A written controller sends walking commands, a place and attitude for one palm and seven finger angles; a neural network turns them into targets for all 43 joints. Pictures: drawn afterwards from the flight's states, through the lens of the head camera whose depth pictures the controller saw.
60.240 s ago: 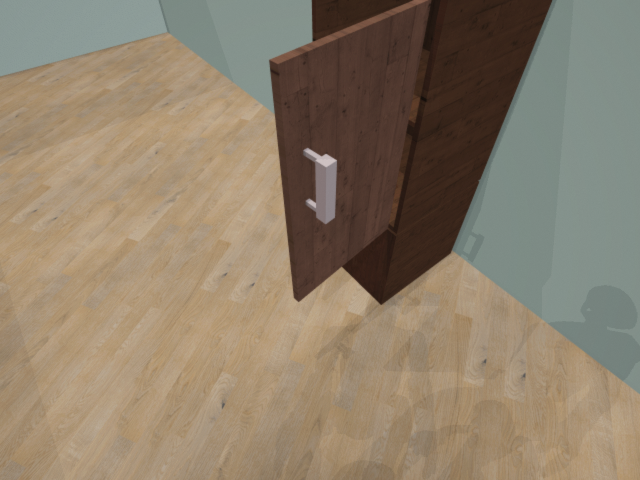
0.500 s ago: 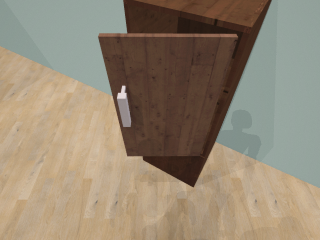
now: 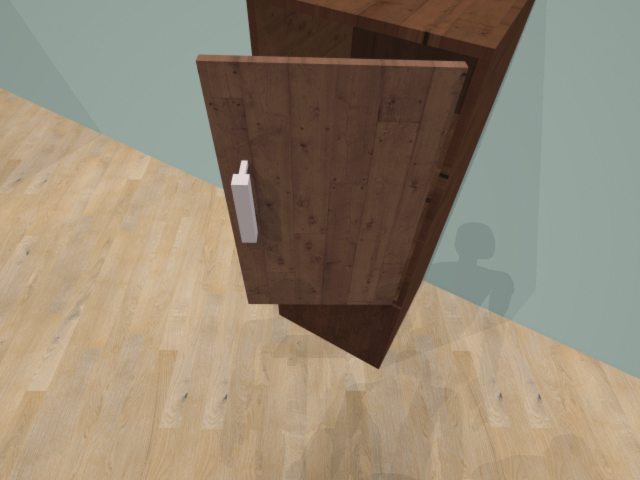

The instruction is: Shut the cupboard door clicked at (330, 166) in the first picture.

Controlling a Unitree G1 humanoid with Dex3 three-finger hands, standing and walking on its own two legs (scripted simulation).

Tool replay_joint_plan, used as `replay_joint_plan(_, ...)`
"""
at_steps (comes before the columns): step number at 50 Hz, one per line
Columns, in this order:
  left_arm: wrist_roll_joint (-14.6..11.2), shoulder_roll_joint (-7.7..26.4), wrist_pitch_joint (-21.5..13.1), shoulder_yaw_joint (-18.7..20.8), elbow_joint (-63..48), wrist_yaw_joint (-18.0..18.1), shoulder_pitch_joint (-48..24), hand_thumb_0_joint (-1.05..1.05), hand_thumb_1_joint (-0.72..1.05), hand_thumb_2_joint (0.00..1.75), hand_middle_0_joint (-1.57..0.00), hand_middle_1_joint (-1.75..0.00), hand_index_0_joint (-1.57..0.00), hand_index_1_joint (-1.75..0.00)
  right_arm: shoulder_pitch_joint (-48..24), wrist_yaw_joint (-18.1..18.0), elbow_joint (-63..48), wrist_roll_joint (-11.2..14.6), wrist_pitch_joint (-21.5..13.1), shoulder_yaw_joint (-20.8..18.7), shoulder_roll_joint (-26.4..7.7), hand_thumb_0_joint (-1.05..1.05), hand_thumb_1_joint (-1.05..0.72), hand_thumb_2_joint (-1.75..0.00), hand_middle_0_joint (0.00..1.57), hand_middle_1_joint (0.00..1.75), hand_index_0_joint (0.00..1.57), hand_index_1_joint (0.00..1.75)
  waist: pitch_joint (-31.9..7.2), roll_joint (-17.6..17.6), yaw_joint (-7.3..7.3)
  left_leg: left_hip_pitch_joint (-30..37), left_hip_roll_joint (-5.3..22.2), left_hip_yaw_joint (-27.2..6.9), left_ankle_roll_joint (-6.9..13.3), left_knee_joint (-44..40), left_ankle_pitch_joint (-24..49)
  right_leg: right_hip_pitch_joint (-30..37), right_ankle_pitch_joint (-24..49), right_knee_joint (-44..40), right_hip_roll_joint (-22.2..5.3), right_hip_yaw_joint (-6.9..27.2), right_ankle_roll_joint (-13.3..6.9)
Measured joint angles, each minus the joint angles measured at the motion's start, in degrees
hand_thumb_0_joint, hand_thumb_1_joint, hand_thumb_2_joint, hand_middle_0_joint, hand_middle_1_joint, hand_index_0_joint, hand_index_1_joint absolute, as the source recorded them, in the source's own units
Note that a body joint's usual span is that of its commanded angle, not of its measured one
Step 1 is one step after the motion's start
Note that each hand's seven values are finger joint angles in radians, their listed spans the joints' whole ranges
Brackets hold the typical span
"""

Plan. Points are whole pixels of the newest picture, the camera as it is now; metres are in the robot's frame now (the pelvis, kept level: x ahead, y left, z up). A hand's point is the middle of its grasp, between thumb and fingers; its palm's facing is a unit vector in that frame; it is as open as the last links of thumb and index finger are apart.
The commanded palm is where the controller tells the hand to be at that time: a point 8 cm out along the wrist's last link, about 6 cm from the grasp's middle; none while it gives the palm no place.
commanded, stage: look again from close up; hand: left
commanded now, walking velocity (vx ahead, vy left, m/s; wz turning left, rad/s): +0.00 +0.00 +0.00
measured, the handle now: (247, 201) +0.52 +0.15 +0.02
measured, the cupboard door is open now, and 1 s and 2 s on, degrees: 31 31 31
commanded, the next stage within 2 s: shuffle to correct the standing spot in 0.40 s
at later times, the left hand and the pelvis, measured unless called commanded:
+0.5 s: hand out of the picture +0.03 +0.20 -0.18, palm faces -0.01 -0.98 -0.20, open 7.4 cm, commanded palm none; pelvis +0.01 +0.01 +0.00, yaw -1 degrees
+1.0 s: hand out of the picture +0.01 +0.15 -0.19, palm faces +0.04 -0.99 -0.15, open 7.4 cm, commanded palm none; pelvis +0.07 -0.02 -0.01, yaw -1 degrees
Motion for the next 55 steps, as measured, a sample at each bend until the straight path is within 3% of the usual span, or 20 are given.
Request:
replay_joint_plan(8,0.0,1.2,0.2,0.0,-1.9,0.0,0.2,0.0,0.9,0.9,-0.2,-0.3,-0.2,-0.29,-1.5,0.0,-2.9,-0.5,-0.1,0.1,-1.0,0.02,-0.94,-0.9,0.2,0.3,0.2,0.3,-2.0,1.4,0.35,-1.3,-1.7,0.4,1.2,3.6,-2.2,-2.2,-3.7,5.9,-1.8,0.2,0.9)
replay_joint_plan(29,0.2,5.0,0.8,0.5,-3.5,-0.7,-2.3,0.0,0.9,0.9,-0.2,-0.3,-0.2,-0.29,-6.8,0.2,-3.1,-0.1,-1.1,0.1,-2.8,0.01,-0.91,-0.9,0.2,0.3,0.2,0.3,-1.7,-2.7,1.51,0.5,-2.0,1.5,1.4,0.4,-1.8,-1.1,-3.1,3.3,-2.1,1.3,1.3)
replay_joint_plan(36,0.9,5.0,1.9,1.1,-3.6,-1.8,-0.6,0.0,0.9,0.9,-0.2,-0.3,-0.2,-0.29,-5.8,0.3,-3.4,-0.5,-0.3,-0.5,-1.5,0.01,-0.91,-0.9,0.2,0.3,0.2,0.3,-2.6,-3.6,1.52,-0.3,-1.9,1.9,1.0,1.9,-3.7,-2.8,-5.8,6.6,-2.2,1.4,0.1)
replay_joint_plan(42,0.9,4.2,1.3,1.7,-3.8,-2.2,1.7,0.0,0.91,0.9,-0.2,-0.3,-0.2,-0.29,-4.2,-0.1,-3.2,-0.5,-0.1,-1.1,-1.4,0.01,-0.91,-0.9,0.2,0.3,0.2,0.3,-2.7,-1.5,1.63,-2.0,0.5,0.8,-0.1,5.9,-6.8,-2.3,-6.9,6.2,0.1,0.3,-0.9)
replay_joint_plan(47,1.2,3.4,0.2,2.3,-3.6,-1.3,4.2,0.0,0.9,0.9,-0.2,-0.3,-0.2,-0.29,-4.5,-0.3,-2.6,-0.4,0.3,-1.4,-1.2,0.01,-0.91,-0.9,0.2,0.3,0.2,0.3,-2.4,-2.1,2.71,-7.0,0.9,1.7,0.6,20.9,-17.2,0.2,-7.8,4.5,1.3,-0.5,-2.3)
replay_joint_plan(50,1.5,2.9,0.5,2.3,-3.1,-0.9,5.7,0.0,0.9,0.9,-0.2,-0.3,-0.2,-0.29,-6.3,-0.3,-3.5,-0.2,0.1,-1.5,-0.9,0.01,-0.91,-0.9,0.2,0.3,0.2,0.3,-1.6,-3.1,3.36,-8.0,0.6,3.1,0.8,19.3,-16.5,1.7,-8.1,3.5,1.7,-0.3,-2.1)
replay_joint_plan(52,1.1,2.6,1.1,2.3,-2.5,-1.0,6.9,0.0,0.9,0.9,-0.2,-0.3,-0.2,-0.29,-7.6,-0.5,-4.6,-0.2,-0.9,-1.3,-0.7,0.01,-0.91,-0.9,0.2,0.3,0.2,0.3,-1.2,-3.6,3.14,-5.7,0.3,4.3,1.2,10.7,-9.0,1.4,-9.7,6.1,2.0,0.0,-1.9)
replay_joint_plan(53,0.7,2.5,1.4,2.3,-2.0,-1.1,7.1,0.0,0.9,0.9,-0.2,-0.3,-0.2,-0.29,-8.3,-0.8,-5.0,-0.4,-1.6,-1.3,-0.3,0.01,-0.91,-0.9,0.2,0.3,0.2,0.3,-0.8,-4.2,2.89,-5.2,0.3,5.0,2.7,9.9,-6.5,-0.3,-10.6,10.8,2.0,0.1,-1.8)
replay_joint_plan(55,0.5,2.6,2.6,2.4,-1.2,-1.4,6.9,0.0,0.9,0.9,-0.2,-0.3,-0.2,-0.29,-8.8,-1.2,-6.0,-0.4,-2.3,-0.9,0.4,0.01,-0.91,-0.9,0.2,0.3,0.2,0.3,-0.6,-5.0,2.51,-4.1,0.7,6.1,3.7,11.1,-7.9,-6.0,-13.8,25.3,1.7,0.1,-1.4)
